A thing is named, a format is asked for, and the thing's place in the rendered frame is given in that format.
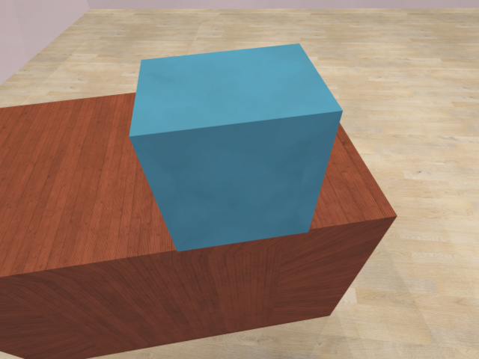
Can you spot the carton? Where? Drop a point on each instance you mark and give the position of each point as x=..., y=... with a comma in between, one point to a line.
x=234, y=144

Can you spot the pedestal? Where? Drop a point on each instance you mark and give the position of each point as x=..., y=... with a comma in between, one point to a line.
x=88, y=267

